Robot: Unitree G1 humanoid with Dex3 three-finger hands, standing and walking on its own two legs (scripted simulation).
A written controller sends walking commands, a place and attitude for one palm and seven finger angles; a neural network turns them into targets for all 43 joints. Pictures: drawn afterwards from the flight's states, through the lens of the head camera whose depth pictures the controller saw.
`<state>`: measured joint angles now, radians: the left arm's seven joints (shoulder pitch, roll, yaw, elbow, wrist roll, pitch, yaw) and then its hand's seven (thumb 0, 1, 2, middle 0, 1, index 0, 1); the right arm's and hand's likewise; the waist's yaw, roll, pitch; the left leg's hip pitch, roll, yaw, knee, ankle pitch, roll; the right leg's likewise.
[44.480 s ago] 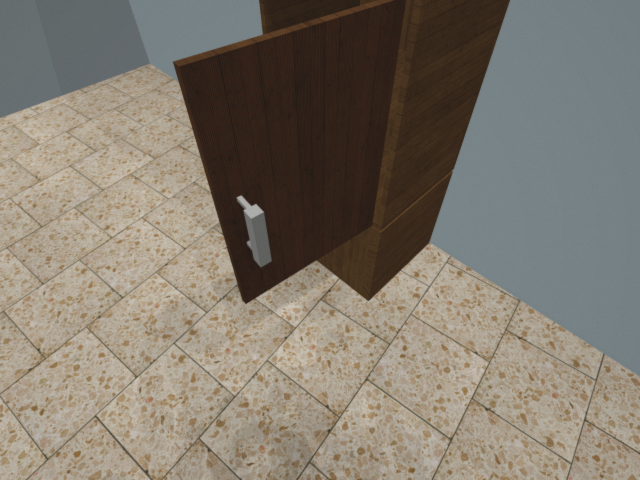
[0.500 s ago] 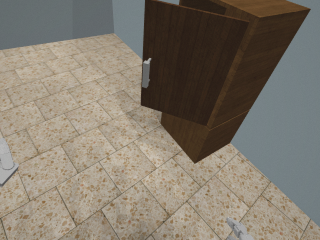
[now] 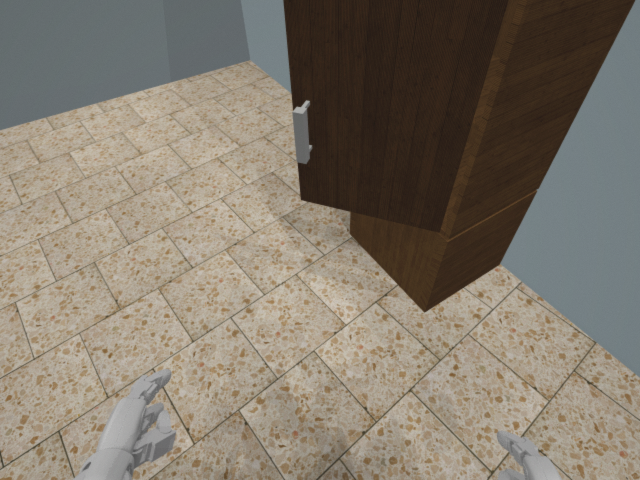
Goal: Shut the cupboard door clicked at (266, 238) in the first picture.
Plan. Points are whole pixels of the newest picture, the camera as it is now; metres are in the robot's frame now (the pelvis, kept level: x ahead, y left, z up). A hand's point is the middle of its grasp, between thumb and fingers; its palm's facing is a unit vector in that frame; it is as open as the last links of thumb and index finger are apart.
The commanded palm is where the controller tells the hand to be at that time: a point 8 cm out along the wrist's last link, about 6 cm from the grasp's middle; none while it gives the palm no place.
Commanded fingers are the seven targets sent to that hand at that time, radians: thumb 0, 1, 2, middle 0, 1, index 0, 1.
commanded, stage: let the arm hang, fingers relaxed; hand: left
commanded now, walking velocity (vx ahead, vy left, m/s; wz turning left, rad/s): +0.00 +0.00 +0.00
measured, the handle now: (304, 131) +0.91 +0.07 -0.07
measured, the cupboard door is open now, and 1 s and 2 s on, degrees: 37 37 37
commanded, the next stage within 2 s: look to check the result in 0.92 s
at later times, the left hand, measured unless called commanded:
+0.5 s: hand out of the picture -0.03 +0.19 -0.15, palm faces +0.02 -0.97 -0.25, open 7.3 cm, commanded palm none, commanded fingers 0.00 0.90 0.90 -0.20 -0.30 -0.20 -0.30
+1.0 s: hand out of the picture -0.02 +0.15 -0.16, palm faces +0.03 -0.99 -0.16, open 7.3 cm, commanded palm none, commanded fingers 0.00 0.90 0.90 -0.20 -0.30 -0.20 -0.30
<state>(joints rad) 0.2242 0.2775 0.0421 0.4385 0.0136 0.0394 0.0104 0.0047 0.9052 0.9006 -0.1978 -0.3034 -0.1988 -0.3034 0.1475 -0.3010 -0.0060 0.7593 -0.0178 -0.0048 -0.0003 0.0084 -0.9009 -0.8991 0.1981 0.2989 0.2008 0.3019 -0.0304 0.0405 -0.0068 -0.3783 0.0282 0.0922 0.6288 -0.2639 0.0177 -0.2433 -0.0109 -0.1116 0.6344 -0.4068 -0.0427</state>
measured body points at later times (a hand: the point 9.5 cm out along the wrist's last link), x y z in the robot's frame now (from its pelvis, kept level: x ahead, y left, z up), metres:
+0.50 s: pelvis +0.00 +0.00 +0.02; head +0.01 -0.01 +0.47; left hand -0.03 +0.24 -0.13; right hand -0.01 -0.22 -0.15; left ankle +0.04 +0.11 -0.72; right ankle -0.04 -0.09 -0.72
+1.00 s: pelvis +0.00 +0.00 +0.02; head +0.00 +0.00 +0.47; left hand -0.02 +0.20 -0.14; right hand -0.02 -0.21 -0.15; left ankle +0.04 +0.11 -0.72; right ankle -0.04 -0.09 -0.72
